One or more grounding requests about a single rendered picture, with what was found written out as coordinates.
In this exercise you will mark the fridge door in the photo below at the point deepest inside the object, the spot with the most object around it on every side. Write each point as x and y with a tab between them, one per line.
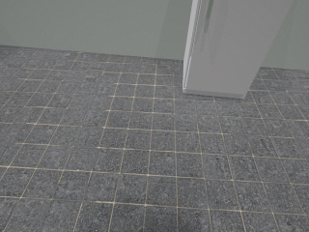
230	46

